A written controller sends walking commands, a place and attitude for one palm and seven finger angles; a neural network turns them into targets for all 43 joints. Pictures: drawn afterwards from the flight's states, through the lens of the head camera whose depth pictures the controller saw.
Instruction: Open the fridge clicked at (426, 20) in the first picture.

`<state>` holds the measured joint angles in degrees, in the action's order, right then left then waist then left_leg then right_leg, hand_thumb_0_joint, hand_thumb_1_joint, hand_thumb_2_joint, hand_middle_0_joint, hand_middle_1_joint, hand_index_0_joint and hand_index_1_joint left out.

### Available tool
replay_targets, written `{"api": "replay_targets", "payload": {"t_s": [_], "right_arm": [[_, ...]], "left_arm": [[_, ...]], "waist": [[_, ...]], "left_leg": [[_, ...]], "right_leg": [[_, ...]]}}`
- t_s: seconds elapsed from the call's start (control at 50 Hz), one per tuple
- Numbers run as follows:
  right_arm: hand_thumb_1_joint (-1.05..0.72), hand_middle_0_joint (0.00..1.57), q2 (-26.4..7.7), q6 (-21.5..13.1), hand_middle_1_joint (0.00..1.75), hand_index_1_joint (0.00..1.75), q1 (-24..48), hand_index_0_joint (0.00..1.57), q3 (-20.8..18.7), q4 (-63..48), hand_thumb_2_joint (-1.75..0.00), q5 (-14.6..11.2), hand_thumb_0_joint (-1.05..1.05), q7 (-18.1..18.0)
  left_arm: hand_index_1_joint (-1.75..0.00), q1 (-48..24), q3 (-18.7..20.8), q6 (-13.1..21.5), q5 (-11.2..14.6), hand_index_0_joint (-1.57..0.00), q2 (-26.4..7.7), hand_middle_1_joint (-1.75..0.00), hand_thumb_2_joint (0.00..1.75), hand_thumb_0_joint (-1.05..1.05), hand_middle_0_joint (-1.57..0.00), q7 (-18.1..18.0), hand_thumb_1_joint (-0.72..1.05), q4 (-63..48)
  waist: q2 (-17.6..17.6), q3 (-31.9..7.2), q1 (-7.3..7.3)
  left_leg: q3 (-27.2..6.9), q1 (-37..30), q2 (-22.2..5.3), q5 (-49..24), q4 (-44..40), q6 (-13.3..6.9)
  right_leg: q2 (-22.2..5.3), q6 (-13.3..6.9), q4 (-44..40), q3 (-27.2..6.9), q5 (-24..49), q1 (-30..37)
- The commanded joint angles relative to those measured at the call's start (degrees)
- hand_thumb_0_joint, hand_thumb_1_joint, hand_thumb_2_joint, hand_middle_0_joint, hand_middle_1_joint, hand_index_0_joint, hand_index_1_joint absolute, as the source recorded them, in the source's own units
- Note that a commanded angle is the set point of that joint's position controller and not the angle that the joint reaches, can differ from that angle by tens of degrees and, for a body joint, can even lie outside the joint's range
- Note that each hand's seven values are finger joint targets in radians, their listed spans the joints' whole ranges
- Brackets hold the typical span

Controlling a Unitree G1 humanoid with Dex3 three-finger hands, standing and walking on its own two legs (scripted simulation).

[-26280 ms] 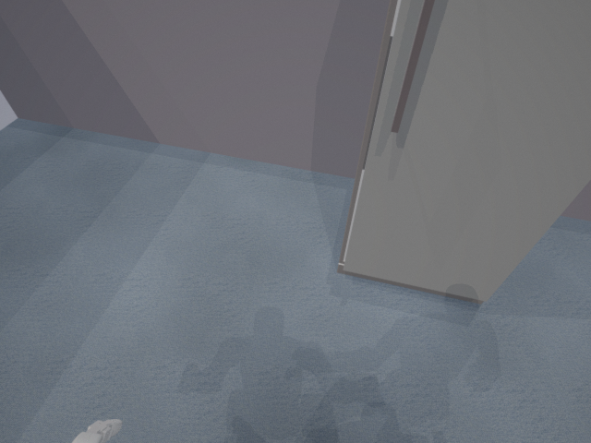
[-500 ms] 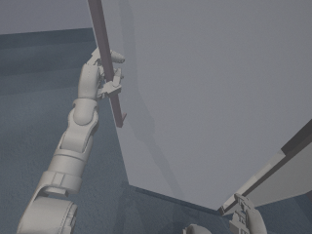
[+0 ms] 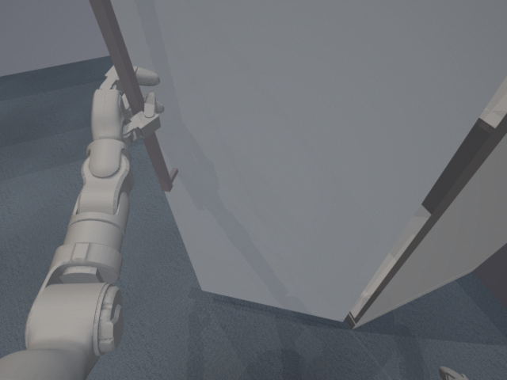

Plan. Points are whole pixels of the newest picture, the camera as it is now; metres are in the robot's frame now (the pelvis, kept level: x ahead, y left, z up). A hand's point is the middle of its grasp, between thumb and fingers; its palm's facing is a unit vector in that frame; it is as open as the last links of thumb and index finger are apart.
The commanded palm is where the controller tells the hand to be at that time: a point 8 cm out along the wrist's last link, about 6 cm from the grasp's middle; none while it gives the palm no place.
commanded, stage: stop walking and hold the door back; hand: left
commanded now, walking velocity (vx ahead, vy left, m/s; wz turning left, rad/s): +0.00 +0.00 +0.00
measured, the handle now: (136, 79) +0.49 +0.16 +0.23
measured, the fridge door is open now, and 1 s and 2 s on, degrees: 55 59 58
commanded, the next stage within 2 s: loosen the grip on the handle in 0.30 s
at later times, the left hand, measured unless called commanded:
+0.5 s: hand (137, 126) +0.43 +0.16 +0.19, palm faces +0.03 -0.98 -0.21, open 6.0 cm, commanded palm +0.38 +0.21 +0.18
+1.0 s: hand (141, 143) +0.41 +0.15 +0.18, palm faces +0.09 -0.98 -0.17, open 14.3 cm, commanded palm +0.38 +0.20 +0.18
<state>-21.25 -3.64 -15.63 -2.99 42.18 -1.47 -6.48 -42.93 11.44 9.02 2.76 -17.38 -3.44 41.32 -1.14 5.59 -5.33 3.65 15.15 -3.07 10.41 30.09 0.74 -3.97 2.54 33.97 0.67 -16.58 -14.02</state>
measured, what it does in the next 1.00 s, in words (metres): stands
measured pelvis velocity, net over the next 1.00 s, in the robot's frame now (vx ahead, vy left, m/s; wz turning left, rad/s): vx -0.01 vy -0.02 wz -0.07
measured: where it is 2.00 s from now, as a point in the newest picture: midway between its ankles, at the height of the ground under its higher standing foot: outside the picture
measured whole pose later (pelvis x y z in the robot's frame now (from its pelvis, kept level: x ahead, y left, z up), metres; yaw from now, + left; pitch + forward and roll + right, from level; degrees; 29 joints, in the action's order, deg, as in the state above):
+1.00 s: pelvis -0.01 -0.02 +0.00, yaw -4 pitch +1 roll +0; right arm -14.8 -10.0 -20.1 0.1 42.7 -1.8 -3.4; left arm -31.4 12.5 19.1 4.5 -20.6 2.5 36.2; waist -0.5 -1.3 -1.9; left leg -0.3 22.3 -3.1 13.6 34.6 1.5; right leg 0.0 0.8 35.5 -1.9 -15.4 -21.4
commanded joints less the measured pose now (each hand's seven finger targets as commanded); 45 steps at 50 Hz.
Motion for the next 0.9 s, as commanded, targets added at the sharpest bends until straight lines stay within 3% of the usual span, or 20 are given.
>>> {"api": "replay_targets", "payload": {"t_s": [0.0,0.02,0.06,0.14,0.36,0.38,0.4,0.42,0.44,0.48,0.5,0.54,0.56,0.6,0.74,0.76,0.78,0.8,0.84,0.88], "right_arm": [[-0.90,0.20,-1.7,-1.6,0.30,0.30,6.4,0.20,0.2,-10.9,-0.90,-1.2,0.00,1.3],[-0.90,0.20,0.0,-1.6,0.30,0.30,7.4,0.20,1.0,-10.9,-0.90,-0.8,0.00,1.3],[-0.90,0.20,-0.4,-1.9,0.30,0.30,6.9,0.20,0.9,-10.5,-0.90,-0.4,0.00,1.3],[-0.90,0.20,-0.1,-2.0,0.30,0.30,6.0,0.20,0.4,-10.2,-0.90,-0.1,0.00,1.1],[-0.90,0.20,1.5,-1.6,0.30,0.30,7.8,0.20,2.0,-9.1,-0.90,0.2,0.00,0.5],[-0.90,0.20,-0.2,-4.2,0.30,0.30,7.0,0.20,-3.4,-10.2,-0.90,1.5,0.00,2.5],[-0.90,0.20,-4.1,-6.4,0.30,0.30,2.1,0.20,-6.1,-5.5,-0.90,4.5,0.00,4.0],[-0.90,0.20,0.9,-8.0,0.30,0.30,0.9,0.20,-1.5,-9.5,-0.90,0.4,0.00,3.9],[-0.90,0.20,0.9,-6.9,0.30,0.30,-2.6,0.20,-1.5,-7.2,-0.90,0.2,0.00,4.1],[-0.90,0.20,-0.8,-6.7,0.30,0.30,2.6,0.20,-0.2,-8.7,-0.90,0.8,0.00,4.1],[-0.90,0.20,-0.5,-6.7,0.30,0.30,2.8,0.20,0.4,-8.7,-0.90,0.9,0.00,4.2],[-0.90,0.20,0.3,-7.1,0.30,0.30,2.1,0.20,0.6,-9.4,-0.90,0.4,0.00,5.1],[-0.90,0.20,0.0,-7.2,0.30,0.30,1.7,0.20,0.3,-9.5,-0.90,0.3,0.00,5.3],[-0.90,0.20,-0.7,-7.0,0.30,0.30,2.2,0.20,0.1,-10.6,-0.90,0.6,0.00,5.3],[-0.90,0.20,-1.7,-8.0,0.30,0.30,0.7,0.20,-0.1,-9.4,-0.90,-0.7,0.00,3.9],[-0.90,0.20,-2.0,-8.4,0.30,0.30,0.6,0.20,-0.2,-8.7,-0.90,-0.7,0.00,3.4],[-0.90,0.20,-2.6,-8.3,0.30,0.30,0.8,0.20,-0.6,-9.0,-0.90,-0.6,0.00,3.0],[-0.90,0.20,-2.7,-8.1,0.30,0.30,2.0,0.20,0.1,-9.3,-0.90,-0.5,0.00,2.6],[-0.90,0.20,-1.1,-8.9,0.30,0.30,2.5,0.20,0.6,-9.3,-0.90,-0.7,0.00,2.6],[-0.90,0.20,-1.6,-9.7,0.30,0.30,2.5,0.20,0.7,-8.6,-0.90,-0.7,0.00,2.4]], "left_arm": [[-1.40,-18.9,-1.6,4.8,1.6,-0.45,-7.2,-1.40,0.90,0.00,-0.45,0.6,0.90,-19.5],[-1.40,-14.9,-3.5,4.6,1.6,-0.45,-3.9,-1.40,0.90,0.00,-0.45,0.8,0.90,-19.2],[-1.40,-16.7,-2.6,5.3,0.4,-0.45,-6.2,-1.40,0.90,0.00,-0.45,0.3,0.90,-23.8],[-1.40,-14.3,-1.2,5.2,-0.2,-0.45,-9.0,-1.40,0.90,0.00,-0.45,-0.5,0.90,-28.1],[-1.40,-15.5,-3.5,4.1,0.3,-0.45,-6.7,-1.40,0.90,0.00,-0.45,-0.5,0.90,-23.8],[-1.40,-49.5,19.8,5.0,-7.5,-0.45,-39.5,-1.40,0.90,0.00,-0.45,0.1,0.90,-27.9],[-1.40,-51.3,23.6,0.8,-8.3,-0.45,-39.7,-1.40,0.84,0.00,-0.45,3.8,0.78,-19.0],[-1.40,-32.9,4.7,-0.4,-6.6,-0.45,-16.5,-1.40,0.78,0.00,-0.45,4.6,0.66,-13.1],[-1.40,-16.4,4.2,-0.6,-3.4,-0.45,-5.8,-1.40,0.73,0.00,-0.45,6.0,0.54,-8.8],[-1.40,-14.0,10.8,2.1,4.2,-0.45,-10.8,-1.40,0.61,0.00,-0.45,7.1,0.30,-13.2],[-1.40,-15.3,10.3,3.7,4.5,-0.45,-10.6,-1.40,0.55,0.00,-0.45,6.7,0.17,-11.8],[-1.40,-19.9,-0.7,7.3,1.2,-0.45,-3.0,-1.40,0.43,0.00,-0.45,5.9,-0.07,-12.7],[-1.40,-20.0,-1.7,8.7,-1.3,-0.45,-4.1,-1.40,0.37,0.00,-0.45,4.9,-0.19,-11.1],[-1.38,-20.2,2.0,11.8,-3.8,-0.44,-10.4,-1.38,0.26,0.00,-0.44,2.1,-0.43,-13.1],[-1.27,-26.5,-3.3,13.4,-2.5,-0.34,-10.5,-1.27,0.20,0.00,-0.34,3.7,-0.55,-11.8],[-1.25,-27.0,-1.8,13.5,-1.1,-0.33,-11.7,-1.25,0.20,0.00,-0.33,4.2,-0.55,-12.2],[-1.23,-20.4,7.3,13.9,0.0,-0.32,-20.6,-1.23,0.20,0.00,-0.32,4.6,-0.55,-13.6],[-1.22,-20.4,7.7,14.4,1.0,-0.30,-21.4,-1.22,0.20,0.00,-0.30,4.8,-0.55,-16.8],[-1.18,-20.9,1.4,14.2,2.4,-0.28,-13.3,-1.18,0.20,0.00,-0.28,5.9,-0.55,-18.0],[-1.15,-17.6,1.6,13.9,3.3,-0.25,-12.9,-1.15,0.20,0.00,-0.25,6.0,-0.55,-16.4]], "waist": [[-3.6,-19.1,5.59],[-7.3,-17.9,5.35],[-8.7,-17.9,5.57],[-0.3,-22.0,5.13],[3.6,-20.6,5.24],[16.6,-17.3,8.36],[-7.0,-37.1,3.04],[0.6,-37.8,2.92],[5.9,-36.0,4.18],[0.5,-30.3,6.60],[-0.8,-25.8,5.83],[2.0,-17.3,2.57],[2.2,-15.0,2.51],[0.2,-15.0,3.56],[2.9,-19.8,1.12],[2.8,-21.2,1.37],[2.7,-24.6,5.19],[0.1,-25.8,5.32],[-0.3,-23.4,3.79],[2.4,-18.1,3.76]], "left_leg": [[-12.4,-7.0,-11.3,-12.9,-6.7,-6.3],[-10.9,-4.6,-11.3,-11.5,-7.8,-6.8],[-7.4,-3.3,-10.1,-12.6,-5.7,-5.7],[-0.7,-6.3,-4.8,-10.7,1.3,-1.1],[-2.2,-8.1,-6.0,-9.9,-1.1,-1.9],[0.3,-5.8,-4.2,-8.5,1.1,-2.9],[-3.6,-6.1,0.8,-22.1,-10.1,-0.3],[-2.3,-15.1,0.7,-31.3,-1.7,1.5],[-3.3,-14.4,-0.1,-29.8,-0.8,2.0],[-1.6,-12.6,0.7,-12.3,-2.4,0.8],[-1.6,-9.8,1.0,-7.9,-2.9,0.4],[-2.2,-4.7,0.3,1.2,-3.2,-0.2],[-2.6,-2.2,0.2,6.7,-3.7,-0.5],[-2.3,0.2,0.8,11.6,-3.7,-1.0],[-1.2,1.3,2.3,17.7,-2.0,-1.8],[-1.2,1.1,2.4,17.4,-1.8,-1.7],[-1.1,1.5,2.5,15.7,-1.9,-1.7],[-1.1,0.8,2.8,13.6,-2.4,-1.9],[-1.3,0.7,2.6,14.1,-2.3,-1.9],[-1.6,2.8,2.7,15.5,-1.9,-2.1]], "right_leg": [[3.3,-1.0,1.0,2.0,1.7,1.9],[3.3,-0.9,1.2,2.3,0.3,2.6],[2.4,-1.0,-0.6,2.3,2.9,4.3],[-2.0,-2.2,-5.2,-2.5,17.7,5.1],[-0.1,-1.0,-6.0,-1.0,14.3,1.4],[-0.8,-3.0,-12.6,-7.5,23.5,2.4],[1.8,-7.1,2.0,0.2,35.5,9.1],[3.2,-5.0,0.6,2.4,24.9,-1.3],[4.6,-3.7,-1.3,3.3,22.1,-3.1],[3.9,-3.5,-5.8,2.0,14.8,-1.7],[3.7,-3.7,-6.5,2.2,13.0,-2.1],[4.1,-3.5,-6.4,2.6,5.6,-9.0],[4.0,-3.6,-6.3,2.2,1.8,-11.1],[3.6,-3.8,-5.9,1.4,-1.9,-10.6],[3.8,-3.2,-7.8,-1.2,-11.0,-11.3],[3.9,-3.3,-8.0,-1.6,-11.2,-10.5],[3.7,-3.6,-8.2,-2.4,-11.5,-5.6],[3.8,-3.7,-7.9,-2.3,-8.9,-3.9],[4.0,-3.5,-8.1,-1.9,-8.4,-5.5],[4.1,-3.3,-9.5,-2.2,-11.1,-7.8]]}}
